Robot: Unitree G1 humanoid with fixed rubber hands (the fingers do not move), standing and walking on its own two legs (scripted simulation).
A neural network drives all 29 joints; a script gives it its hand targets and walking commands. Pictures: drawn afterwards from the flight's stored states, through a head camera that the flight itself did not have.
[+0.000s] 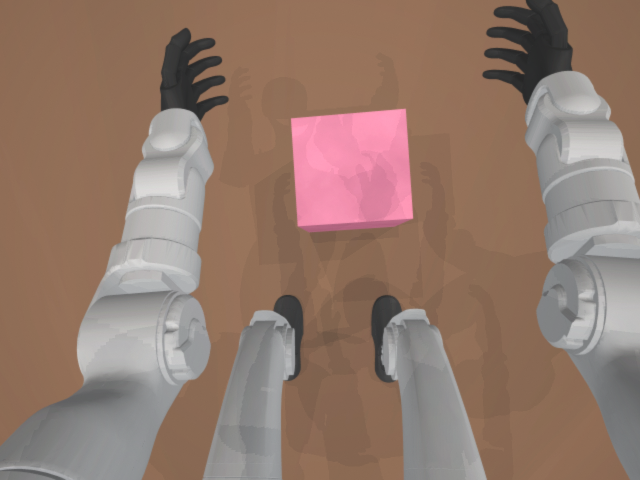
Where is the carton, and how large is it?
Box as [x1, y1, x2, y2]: [291, 109, 412, 231]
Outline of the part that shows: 405,109 291,118 298,226 307,231 394,226 412,218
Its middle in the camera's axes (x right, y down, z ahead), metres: +0.07 -0.14 +0.83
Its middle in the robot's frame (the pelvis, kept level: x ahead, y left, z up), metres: +0.50 -0.02 -0.51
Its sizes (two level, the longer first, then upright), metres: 0.210 0.200 0.250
